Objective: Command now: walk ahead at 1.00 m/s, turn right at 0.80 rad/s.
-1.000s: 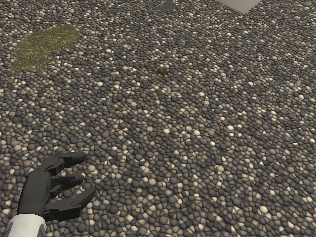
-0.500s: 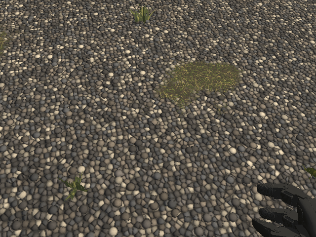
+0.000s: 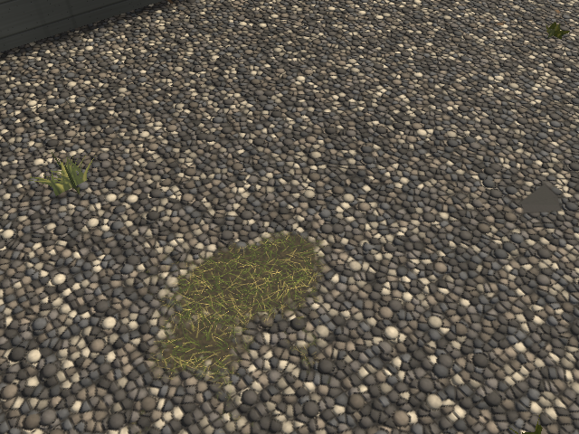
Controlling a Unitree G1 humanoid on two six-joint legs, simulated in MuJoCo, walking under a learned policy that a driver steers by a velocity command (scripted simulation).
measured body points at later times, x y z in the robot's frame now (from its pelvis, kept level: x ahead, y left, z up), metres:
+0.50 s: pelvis +0.46 +0.03 +0.02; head +0.48 +0.02 +0.47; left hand +0.67 +0.25 -0.09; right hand +0.52 -0.29 -0.05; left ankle +0.60 +0.14 -0.70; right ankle +0.27 -0.01 -0.60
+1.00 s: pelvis +0.79 -0.21 +0.01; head +0.81 -0.24 +0.46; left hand +1.10 -0.18 -0.08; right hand +0.63 -0.45 -0.09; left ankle +0.83 +0.00 -0.56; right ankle +0.80 -0.29 -0.70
